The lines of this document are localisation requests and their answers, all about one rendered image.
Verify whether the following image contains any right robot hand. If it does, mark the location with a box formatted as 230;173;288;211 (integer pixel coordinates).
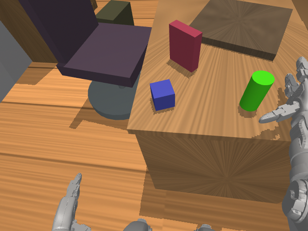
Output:
259;57;308;124

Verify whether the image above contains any right robot arm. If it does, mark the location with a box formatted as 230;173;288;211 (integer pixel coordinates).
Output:
282;111;308;231

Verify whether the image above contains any left robot hand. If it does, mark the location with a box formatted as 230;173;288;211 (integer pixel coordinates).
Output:
52;173;91;231

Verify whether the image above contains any bookshelf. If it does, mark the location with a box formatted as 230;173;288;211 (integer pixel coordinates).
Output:
0;0;98;63

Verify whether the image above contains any office chair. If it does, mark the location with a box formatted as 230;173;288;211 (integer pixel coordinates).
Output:
18;0;152;120

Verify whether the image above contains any desk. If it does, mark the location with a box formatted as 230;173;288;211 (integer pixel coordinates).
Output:
127;0;308;204

